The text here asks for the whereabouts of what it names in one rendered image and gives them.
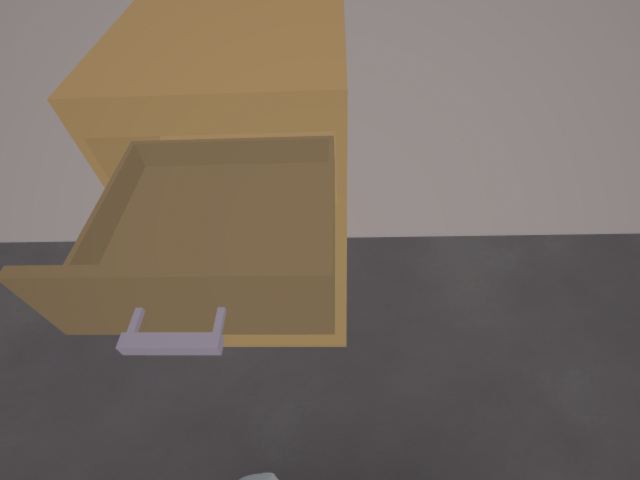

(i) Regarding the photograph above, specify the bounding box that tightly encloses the handle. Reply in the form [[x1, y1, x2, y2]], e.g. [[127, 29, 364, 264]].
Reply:
[[115, 307, 227, 355]]

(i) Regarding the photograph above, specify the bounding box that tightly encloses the drawer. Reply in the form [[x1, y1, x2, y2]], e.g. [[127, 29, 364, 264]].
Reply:
[[0, 136, 335, 335]]

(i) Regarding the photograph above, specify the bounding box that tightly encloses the cabinet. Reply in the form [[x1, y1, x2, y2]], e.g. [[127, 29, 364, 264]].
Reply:
[[47, 0, 348, 347]]

